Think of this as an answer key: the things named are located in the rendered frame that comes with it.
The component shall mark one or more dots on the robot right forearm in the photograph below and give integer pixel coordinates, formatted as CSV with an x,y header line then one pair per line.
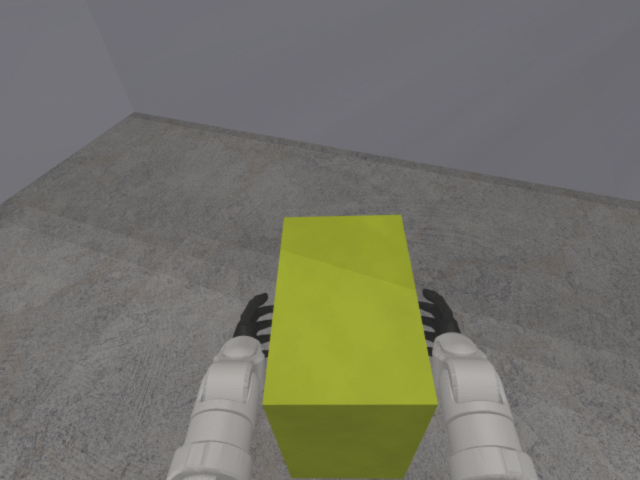
x,y
482,436

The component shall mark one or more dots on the right robot hand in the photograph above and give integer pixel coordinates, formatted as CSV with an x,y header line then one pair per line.
x,y
443,321

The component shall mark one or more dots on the carton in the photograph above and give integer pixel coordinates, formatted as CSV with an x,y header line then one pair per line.
x,y
349,391

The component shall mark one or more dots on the left robot hand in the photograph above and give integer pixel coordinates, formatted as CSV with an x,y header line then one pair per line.
x,y
248,326

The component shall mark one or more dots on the robot left forearm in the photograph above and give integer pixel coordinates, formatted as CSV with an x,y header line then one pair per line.
x,y
218,439

